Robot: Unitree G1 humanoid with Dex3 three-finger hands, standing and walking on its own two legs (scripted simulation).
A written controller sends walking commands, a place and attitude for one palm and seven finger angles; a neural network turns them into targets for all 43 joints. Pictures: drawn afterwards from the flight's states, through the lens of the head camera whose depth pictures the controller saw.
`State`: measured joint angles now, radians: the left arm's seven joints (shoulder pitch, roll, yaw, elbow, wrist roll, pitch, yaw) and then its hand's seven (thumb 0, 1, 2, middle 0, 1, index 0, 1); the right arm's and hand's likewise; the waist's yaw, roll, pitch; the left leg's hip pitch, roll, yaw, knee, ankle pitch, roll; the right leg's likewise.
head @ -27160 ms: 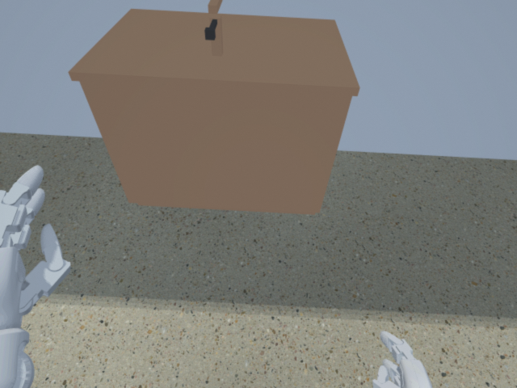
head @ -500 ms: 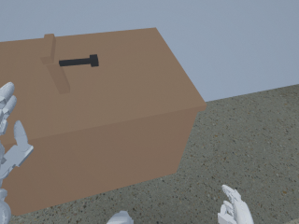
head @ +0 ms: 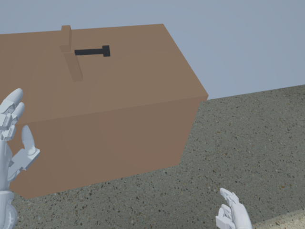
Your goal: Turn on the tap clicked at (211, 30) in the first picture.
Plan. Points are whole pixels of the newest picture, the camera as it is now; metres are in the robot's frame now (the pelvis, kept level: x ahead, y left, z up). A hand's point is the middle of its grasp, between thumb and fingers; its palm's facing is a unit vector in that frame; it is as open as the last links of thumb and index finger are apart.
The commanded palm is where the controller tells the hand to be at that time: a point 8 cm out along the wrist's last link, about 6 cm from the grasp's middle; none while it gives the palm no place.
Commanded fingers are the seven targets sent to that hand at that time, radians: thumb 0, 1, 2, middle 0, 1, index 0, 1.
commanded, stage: stop stepping back and stand still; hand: left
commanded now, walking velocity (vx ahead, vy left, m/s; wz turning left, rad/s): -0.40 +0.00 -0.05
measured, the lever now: (106, 51) +0.67 +0.22 +0.10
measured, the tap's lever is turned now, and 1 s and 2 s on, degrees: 86 86 86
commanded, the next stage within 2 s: stand and check the lever's angle in 0.82 s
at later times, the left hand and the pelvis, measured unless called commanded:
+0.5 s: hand (1, 213) +0.12 +0.24 +0.17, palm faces +0.40 -0.84 -0.37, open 7.4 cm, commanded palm +0.06 +0.27 +0.18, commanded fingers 0.00 0.90 0.90 -0.20 -0.30 -0.20 -0.30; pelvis -0.10 -0.01 +0.00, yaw +0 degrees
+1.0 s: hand (5, 221) +0.11 +0.23 +0.17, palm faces +0.44 -0.81 -0.39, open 7.4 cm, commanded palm +0.05 +0.26 +0.18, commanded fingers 0.00 0.90 0.90 -0.20 -0.30 -0.20 -0.30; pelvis -0.09 -0.02 -0.01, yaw +2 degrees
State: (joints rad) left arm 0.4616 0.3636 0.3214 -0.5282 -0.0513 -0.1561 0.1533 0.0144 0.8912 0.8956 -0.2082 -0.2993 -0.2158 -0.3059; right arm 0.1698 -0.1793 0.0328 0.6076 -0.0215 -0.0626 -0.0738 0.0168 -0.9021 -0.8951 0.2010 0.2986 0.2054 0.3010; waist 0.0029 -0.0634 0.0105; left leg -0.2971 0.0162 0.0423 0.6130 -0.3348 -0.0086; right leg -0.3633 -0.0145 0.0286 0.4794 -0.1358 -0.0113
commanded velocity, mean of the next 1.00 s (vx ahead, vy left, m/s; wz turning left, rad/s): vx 0.14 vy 0.01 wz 0.00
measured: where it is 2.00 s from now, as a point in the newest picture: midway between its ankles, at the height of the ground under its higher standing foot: outside the picture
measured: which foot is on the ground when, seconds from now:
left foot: up 0.00-0.00, down 0.02-1.00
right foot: down 0.00-0.38, up 0.40-0.56, down 0.58-1.00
